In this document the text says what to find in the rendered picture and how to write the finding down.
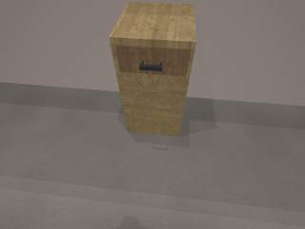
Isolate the handle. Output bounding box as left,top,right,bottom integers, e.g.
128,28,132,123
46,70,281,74
139,60,163,72

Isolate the cabinet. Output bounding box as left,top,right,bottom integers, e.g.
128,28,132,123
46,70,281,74
109,2,196,136

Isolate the drawer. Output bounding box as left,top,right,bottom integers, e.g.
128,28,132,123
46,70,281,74
115,45,190,77

